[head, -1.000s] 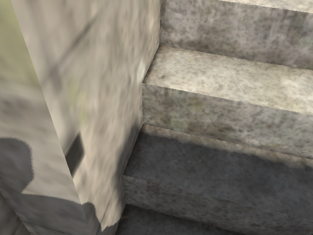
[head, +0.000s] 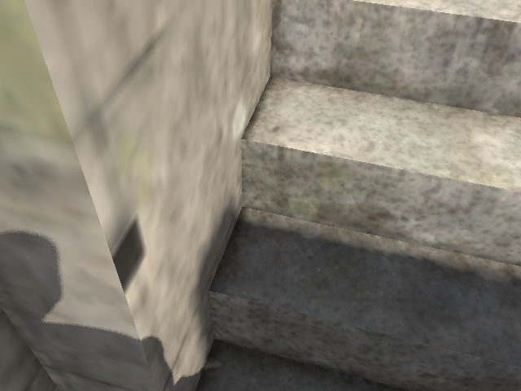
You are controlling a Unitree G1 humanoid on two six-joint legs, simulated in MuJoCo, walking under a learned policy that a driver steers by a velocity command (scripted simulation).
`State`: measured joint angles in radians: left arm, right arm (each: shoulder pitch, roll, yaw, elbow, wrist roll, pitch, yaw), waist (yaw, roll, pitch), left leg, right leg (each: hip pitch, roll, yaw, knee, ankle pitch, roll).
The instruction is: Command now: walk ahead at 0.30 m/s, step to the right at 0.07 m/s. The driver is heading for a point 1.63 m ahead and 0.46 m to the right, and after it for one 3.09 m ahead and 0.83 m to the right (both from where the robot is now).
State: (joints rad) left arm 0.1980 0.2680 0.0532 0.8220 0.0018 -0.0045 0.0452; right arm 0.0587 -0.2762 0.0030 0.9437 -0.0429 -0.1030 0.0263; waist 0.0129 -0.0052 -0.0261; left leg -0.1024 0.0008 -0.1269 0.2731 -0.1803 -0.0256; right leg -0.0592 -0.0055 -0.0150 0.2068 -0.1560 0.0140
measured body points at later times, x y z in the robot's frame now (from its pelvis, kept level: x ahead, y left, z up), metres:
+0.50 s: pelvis +0.00 +0.00 +0.00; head +0.00 +0.01 +0.45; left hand +0.11 +0.28 -0.12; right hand +0.16 -0.26 -0.10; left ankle -0.02 +0.14 -0.75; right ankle -0.03 -0.13 -0.75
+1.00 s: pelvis +0.00 +0.00 +0.00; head +0.00 +0.01 +0.45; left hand +0.11 +0.28 -0.12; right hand +0.17 -0.26 -0.10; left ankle -0.02 +0.14 -0.75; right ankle -0.03 -0.13 -0.75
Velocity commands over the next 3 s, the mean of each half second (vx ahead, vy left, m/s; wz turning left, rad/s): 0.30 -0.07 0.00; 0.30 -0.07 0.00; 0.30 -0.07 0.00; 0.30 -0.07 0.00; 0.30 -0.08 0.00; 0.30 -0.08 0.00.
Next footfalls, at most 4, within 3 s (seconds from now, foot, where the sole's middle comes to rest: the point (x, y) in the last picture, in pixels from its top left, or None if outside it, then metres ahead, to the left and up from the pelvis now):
none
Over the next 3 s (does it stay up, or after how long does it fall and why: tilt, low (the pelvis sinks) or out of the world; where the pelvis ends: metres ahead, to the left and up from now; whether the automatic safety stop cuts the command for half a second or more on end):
stays up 0.00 0.00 0.00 its command is cut before an obstacle from the start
